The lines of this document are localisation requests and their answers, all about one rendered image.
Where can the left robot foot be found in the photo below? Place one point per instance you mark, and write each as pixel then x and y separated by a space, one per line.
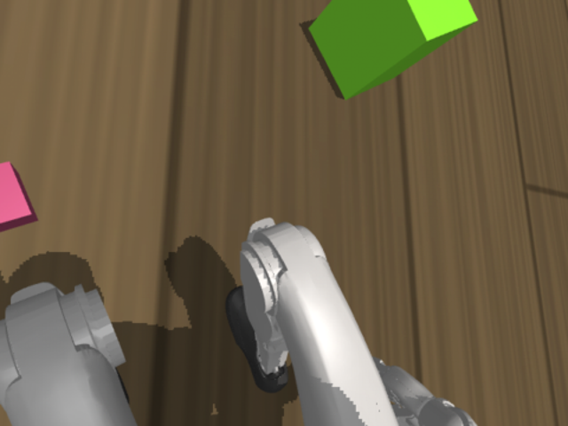
pixel 124 390

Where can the right robot arm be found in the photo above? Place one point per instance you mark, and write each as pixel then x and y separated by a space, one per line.
pixel 441 412

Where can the right robot hand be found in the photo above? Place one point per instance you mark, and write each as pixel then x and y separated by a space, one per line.
pixel 403 390

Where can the right robot foot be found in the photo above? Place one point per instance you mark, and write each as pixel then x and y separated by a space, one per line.
pixel 244 336

